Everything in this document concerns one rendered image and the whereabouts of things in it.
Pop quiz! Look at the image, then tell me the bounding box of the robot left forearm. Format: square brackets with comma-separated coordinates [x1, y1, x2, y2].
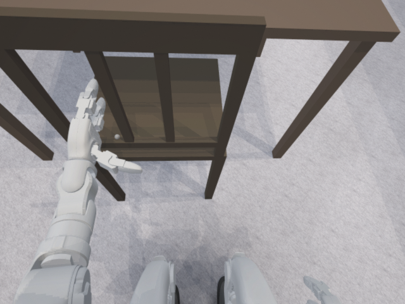
[12, 159, 98, 304]

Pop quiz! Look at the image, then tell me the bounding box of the robot thigh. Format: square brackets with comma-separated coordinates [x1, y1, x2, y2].
[224, 257, 278, 304]
[130, 260, 175, 304]

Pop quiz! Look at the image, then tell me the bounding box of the table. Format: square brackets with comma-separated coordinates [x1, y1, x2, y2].
[0, 0, 401, 161]

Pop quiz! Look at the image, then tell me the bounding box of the right robot thigh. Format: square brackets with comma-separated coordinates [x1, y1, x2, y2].
[224, 257, 278, 304]

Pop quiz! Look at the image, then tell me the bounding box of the robot left hand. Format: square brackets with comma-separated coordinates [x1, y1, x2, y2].
[67, 79, 142, 174]

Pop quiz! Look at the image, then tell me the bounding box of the robot right hand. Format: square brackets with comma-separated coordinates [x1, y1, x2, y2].
[303, 276, 342, 304]

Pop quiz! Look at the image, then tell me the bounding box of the left robot thigh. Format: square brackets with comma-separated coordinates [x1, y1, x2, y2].
[130, 260, 175, 304]

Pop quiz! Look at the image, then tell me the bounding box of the left robot upper arm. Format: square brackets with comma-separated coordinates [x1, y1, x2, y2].
[16, 265, 92, 304]

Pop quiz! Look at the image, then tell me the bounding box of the chair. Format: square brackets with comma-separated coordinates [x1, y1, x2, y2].
[0, 6, 266, 201]

